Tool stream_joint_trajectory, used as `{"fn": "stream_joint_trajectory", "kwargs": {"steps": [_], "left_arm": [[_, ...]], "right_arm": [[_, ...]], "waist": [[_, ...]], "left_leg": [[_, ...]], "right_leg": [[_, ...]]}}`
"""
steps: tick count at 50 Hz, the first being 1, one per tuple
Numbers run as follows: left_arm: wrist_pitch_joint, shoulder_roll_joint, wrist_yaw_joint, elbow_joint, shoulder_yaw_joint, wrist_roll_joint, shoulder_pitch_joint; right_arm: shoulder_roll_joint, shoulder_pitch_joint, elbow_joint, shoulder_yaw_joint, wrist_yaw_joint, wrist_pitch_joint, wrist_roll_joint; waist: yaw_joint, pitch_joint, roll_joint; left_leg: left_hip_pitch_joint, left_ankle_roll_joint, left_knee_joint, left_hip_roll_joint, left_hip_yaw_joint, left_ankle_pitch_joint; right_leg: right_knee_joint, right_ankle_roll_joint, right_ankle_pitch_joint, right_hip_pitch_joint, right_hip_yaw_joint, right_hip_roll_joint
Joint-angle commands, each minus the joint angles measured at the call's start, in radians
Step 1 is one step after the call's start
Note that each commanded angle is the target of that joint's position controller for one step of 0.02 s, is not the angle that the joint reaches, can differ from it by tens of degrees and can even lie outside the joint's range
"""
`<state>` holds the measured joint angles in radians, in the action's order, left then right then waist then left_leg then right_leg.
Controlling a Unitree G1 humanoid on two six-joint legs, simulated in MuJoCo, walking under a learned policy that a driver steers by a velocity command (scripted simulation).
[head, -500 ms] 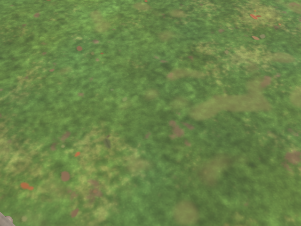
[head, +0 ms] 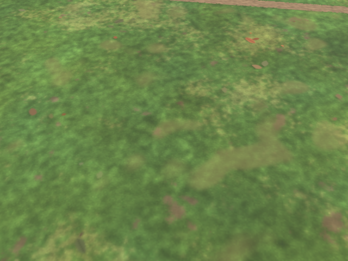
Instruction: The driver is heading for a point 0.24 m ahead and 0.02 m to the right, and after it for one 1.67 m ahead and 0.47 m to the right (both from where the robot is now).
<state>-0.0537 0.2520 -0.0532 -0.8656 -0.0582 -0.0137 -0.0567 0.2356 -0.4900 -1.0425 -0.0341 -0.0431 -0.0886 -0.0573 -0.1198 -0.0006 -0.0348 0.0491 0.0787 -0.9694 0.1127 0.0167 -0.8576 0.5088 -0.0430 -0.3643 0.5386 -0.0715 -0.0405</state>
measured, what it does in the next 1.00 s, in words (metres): goes down, turning right: right foot 0.17 m lower, then left foot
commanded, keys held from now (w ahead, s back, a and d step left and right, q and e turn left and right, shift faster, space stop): e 0.52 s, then no key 0.48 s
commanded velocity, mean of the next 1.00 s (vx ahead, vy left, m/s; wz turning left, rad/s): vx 0.12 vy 0.00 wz -0.36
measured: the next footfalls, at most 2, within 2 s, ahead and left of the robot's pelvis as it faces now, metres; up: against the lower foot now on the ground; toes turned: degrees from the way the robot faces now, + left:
right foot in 0.06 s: +0.23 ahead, -0.12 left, -0.17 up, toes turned -4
left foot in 0.50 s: +0.39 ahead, +0.02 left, -0.17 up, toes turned -23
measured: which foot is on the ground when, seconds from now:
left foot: down 0.00-0.06, up 0.08-0.48, down 0.50-1.00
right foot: up 0.00-0.04, down 0.06-0.50, up 0.52-0.88, down 0.90-1.00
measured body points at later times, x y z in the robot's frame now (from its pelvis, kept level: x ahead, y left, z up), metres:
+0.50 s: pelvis +0.24 -0.04 -0.07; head +0.27 -0.03 +0.38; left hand +0.31 +0.22 -0.22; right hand +0.37 -0.32 -0.16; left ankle +0.35 +0.03 -0.80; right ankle +0.19 -0.11 -0.80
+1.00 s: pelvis +0.24 -0.05 -0.06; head +0.23 -0.05 +0.39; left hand +0.41 +0.14 -0.20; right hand +0.16 -0.28 -0.21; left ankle +0.35 +0.03 -0.80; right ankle +0.18 -0.13 -0.80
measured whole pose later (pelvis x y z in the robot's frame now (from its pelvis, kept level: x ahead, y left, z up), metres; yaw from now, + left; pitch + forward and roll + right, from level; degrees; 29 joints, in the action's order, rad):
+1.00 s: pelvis +0.24 -0.05 -0.06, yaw -24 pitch -1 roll +0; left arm 0.02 0.20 0.01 -0.97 0.00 -0.03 -0.23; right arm 0.21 -0.30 -0.98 -0.02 0.00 0.00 0.00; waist -0.05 0.00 0.02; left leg 0.30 0.01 -0.44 -0.01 0.01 -0.14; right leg 0.45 -0.04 0.28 0.16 -0.03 0.06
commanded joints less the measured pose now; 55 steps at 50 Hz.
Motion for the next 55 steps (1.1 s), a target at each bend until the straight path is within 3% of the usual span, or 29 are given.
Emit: {"fn": "stream_joint_trajectory", "kwargs": {"steps": [1,2,3,4,5,6,7,9,10,11,12,16,21,24,25,26,27,28,29,32,37,41,44,45,46,47,48,50,55], "left_arm": [[-0.026,0.016,-0.005,0.008,0.007,0.012,-0.006],[-0.033,0.052,0.005,-0.062,-0.002,-0.016,-0.191],[-0.030,0.103,0.004,-0.133,-0.025,-0.030,-0.341],[-0.026,0.195,0.000,-0.162,-0.049,-0.036,-0.488],[-0.025,0.193,0.005,-0.134,-0.048,-0.005,-0.492],[-0.013,0.182,0.022,-0.100,-0.047,0.018,-0.441],[0.006,0.137,0.045,-0.078,-0.038,-0.001,-0.352],[0.005,0.098,0.065,-0.053,-0.017,-0.005,-0.288],[-0.003,0.097,0.069,-0.044,-0.019,-0.014,-0.270],[-0.012,0.102,0.072,-0.046,-0.017,-0.006,-0.249],[-0.018,0.114,0.071,-0.041,-0.020,-0.010,-0.234],[-0.006,0.099,0.053,-0.009,-0.020,0.018,-0.210],[0.035,0.099,0.061,-0.013,-0.034,0.002,-0.300],[0.038,0.133,0.072,0.005,-0.046,-0.008,-0.268],[0.035,0.105,0.073,0.022,-0.039,-0.004,-0.283],[0.035,0.030,0.076,0.030,-0.031,0.012,-0.423],[0.052,0.127,0.076,0.035,-0.051,0.007,-0.404],[0.065,0.147,0.069,0.028,-0.056,-0.013,-0.353],[0.078,0.121,0.061,0.027,-0.053,-0.018,-0.311],[0.106,0.073,0.052,0.003,-0.034,-0.024,-0.312],[0.118,0.062,0.054,-0.012,-0.007,-0.016,-0.255],[0.117,0.063,0.064,-0.022,0.016,-0.006,-0.198],[0.100,0.066,0.073,-0.065,0.023,-0.011,-0.244],[0.087,0.093,0.076,-0.067,0.022,-0.023,-0.244],[0.075,0.153,0.082,-0.054,0.018,-0.036,-0.241],[0.068,0.131,0.073,-0.068,0.030,-0.015,-0.202],[0.055,0.083,0.070,-0.056,0.041,-0.010,-0.131],[0.046,0.081,0.070,-0.077,0.042,-0.010,-0.142],[0.045,0.060,0.071,-0.117,0.043,0.004,-0.207]], "right_arm": [[0.094,-0.075,-0.019,-0.005,0.001,0.000,-0.006],[0.107,-0.071,-0.024,-0.005,0.007,0.002,0.004],[0.075,-0.115,-0.031,-0.004,-0.001,0.011,0.017],[0.028,-0.191,-0.045,-0.006,-0.006,0.016,0.064],[0.116,-0.135,0.017,-0.010,-0.022,0.013,0.097],[0.135,0.009,0.071,-0.010,-0.023,0.015,0.084],[0.101,0.073,0.091,0.008,-0.003,0.017,0.057],[0.117,0.165,0.130,-0.011,0.023,0.037,0.003],[0.084,0.180,0.143,-0.005,0.022,0.058,-0.006],[0.055,0.236,0.182,0.002,0.025,0.070,-0.001],[0.026,0.233,0.195,0.009,0.029,0.069,0.003],[0.041,0.213,0.192,0.005,0.023,0.046,0.037],[0.072,0.407,0.277,-0.002,0.022,0.066,0.035],[0.087,0.304,0.244,-0.002,0.004,0.032,0.046],[0.137,0.249,0.228,-0.012,-0.003,0.015,0.031],[0.223,0.245,0.253,-0.032,-0.003,0.026,0.026],[0.188,0.196,0.252,-0.031,-0.002,0.051,0.050],[0.137,0.230,0.267,-0.022,-0.001,0.061,0.060],[0.096,0.292,0.278,-0.011,-0.001,0.071,0.054],[0.086,0.342,0.277,-0.011,0.006,0.070,0.033],[0.094,0.289,0.219,-0.012,0.016,0.046,0.047],[0.123,0.249,0.179,-0.015,0.024,0.059,0.039],[0.122,0.213,0.149,-0.012,0.027,0.077,0.044],[0.104,0.188,0.140,-0.009,0.031,0.076,0.043],[0.064,0.148,0.147,-0.003,0.046,0.066,0.044],[0.041,0.168,0.138,0.003,0.045,0.070,0.063],[0.043,0.183,0.111,0.004,0.046,0.076,0.062],[0.034,0.181,0.081,0.009,0.052,0.076,0.050],[0.033,0.152,0.018,0.014,0.047,0.071,0.044]], "waist": [[0.023,-0.166,0.025],[0.099,-0.105,-0.012],[0.155,-0.038,-0.041],[0.157,0.162,-0.191],[0.206,0.340,-0.156],[0.250,0.379,-0.106],[0.226,0.323,-0.060],[0.163,0.148,0.057],[0.139,0.106,0.041],[0.108,0.049,0.083],[0.101,0.068,0.027],[0.086,0.149,-0.054],[0.146,0.059,-0.046],[0.070,-0.017,-0.031],[0.069,0.017,0.068],[0.139,0.127,0.310],[0.098,0.241,0.282],[0.111,0.171,0.131],[0.127,0.105,0.094],[0.148,0.050,0.167],[0.139,0.083,0.173],[0.105,0.071,0.218],[0.136,0.024,0.167],[0.127,0.011,0.117],[0.097,0.033,-0.063],[0.089,-0.013,-0.128],[0.068,-0.067,-0.071],[0.072,-0.070,-0.081],[0.086,-0.096,0.002]], "left_leg": [[0.136,0.129,0.037,-0.234,-0.184,0.831],[0.143,0.114,-0.193,-0.203,-0.114,1.057],[0.324,0.077,-0.506,-0.142,-0.085,0.733],[0.661,-0.008,-0.963,-0.018,0.048,-0.048],[0.865,-0.032,-1.036,-0.064,-0.009,0.032],[0.971,-0.052,-0.995,-0.097,-0.009,0.125],[1.010,-0.043,-0.858,-0.148,-0.029,0.223],[0.795,-0.043,-0.592,-0.192,-0.051,0.470],[0.723,-0.057,-0.553,-0.182,-0.042,0.476],[0.625,-0.080,-0.287,-0.189,-0.042,0.544],[0.552,-0.092,-0.176,-0.150,-0.017,0.587],[0.384,-0.084,0.129,-0.108,-0.030,0.795],[0.385,-0.085,0.247,-0.098,-0.076,0.718],[0.221,-0.066,0.515,-0.105,-0.123,0.727],[0.068,-0.038,0.531,-0.229,-0.204,0.996],[-0.101,0.090,0.487,-0.517,-0.404,1.495],[-0.133,0.224,0.526,-0.582,-0.548,1.549],[-0.062,0.218,0.552,-0.528,-0.482,1.404],[0.023,0.180,0.580,-0.450,-0.389,1.254],[0.173,0.123,0.640,-0.325,-0.205,1.108],[0.150,0.122,0.658,-0.322,-0.186,0.985],[0.216,0.106,0.678,-0.312,-0.213,0.742],[0.324,0.043,0.656,-0.299,-0.225,0.628],[0.378,-0.008,0.625,-0.283,-0.214,0.602],[0.427,-0.052,0.492,-0.190,-0.113,0.543],[0.288,-0.060,0.526,-0.148,-0.053,0.545],[0.181,-0.065,0.521,-0.160,-0.071,0.649],[0.110,-0.069,0.558,-0.162,-0.076,0.752],[0.123,-0.075,0.588,-0.186,-0.095,0.750]], "right_leg": [[-0.167,-0.040,-0.026,-0.145,0.043,-0.010],[-0.212,-0.052,-0.013,-0.306,0.150,0.057],[-0.274,-0.072,-0.113,-0.590,0.033,-0.022],[0.178,-0.152,-0.848,-1.051,-0.068,-0.219],[0.230,-0.243,-0.948,-1.238,-0.255,-0.336],[0.135,-0.307,-0.665,-1.209,-0.310,-0.344],[0.015,-0.320,-0.123,-1.068,-0.324,-0.304],[-0.094,-0.272,-0.112,-0.609,-0.297,-0.253],[-0.110,-0.286,-0.229,-0.457,-0.299,-0.244],[-0.171,-0.246,-0.213,-0.298,-0.218,-0.157],[-0.172,-0.238,-0.313,-0.272,-0.189,-0.112],[-0.108,-0.173,-0.384,-0.296,-0.135,-0.044],[-0.075,-0.123,-0.055,-0.309,-0.307,-0.064],[-0.009,-0.101,0.144,-0.256,-0.397,-0.017],[0.116,-0.065,0.305,-0.172,-0.344,0.043],[0.378,-0.015,0.907,-0.065,-0.127,0.190],[0.580,0.001,1.113,0.001,-0.012,0.229],[0.678,0.015,1.024,0.030,-0.021,0.177],[0.695,0.027,0.943,0.026,-0.029,0.155],[0.698,0.057,0.803,-0.037,-0.017,0.162],[0.457,0.065,0.754,-0.119,-0.010,0.129],[0.194,0.039,0.779,-0.281,0.066,0.105],[-0.108,-0.005,0.617,-0.451,0.076,0.092],[-0.159,-0.025,0.597,-0.499,-0.023,0.024],[-0.232,-0.060,0.540,-0.535,-0.245,-0.170],[-0.284,-0.120,0.582,-0.284,-0.288,-0.245],[-0.294,-0.093,0.654,-0.209,-0.228,-0.178],[-0.298,-0.042,0.739,-0.190,-0.157,-0.090],[-0.289,-0.026,0.753,-0.224,-0.121,-0.053]]}}
Velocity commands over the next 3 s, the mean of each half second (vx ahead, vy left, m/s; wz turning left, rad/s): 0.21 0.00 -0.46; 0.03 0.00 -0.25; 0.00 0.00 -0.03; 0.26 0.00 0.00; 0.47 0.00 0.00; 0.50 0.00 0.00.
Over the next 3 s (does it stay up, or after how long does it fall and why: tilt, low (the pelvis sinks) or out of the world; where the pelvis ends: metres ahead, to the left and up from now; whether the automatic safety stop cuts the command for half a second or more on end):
stays up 0.90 -0.27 -0.06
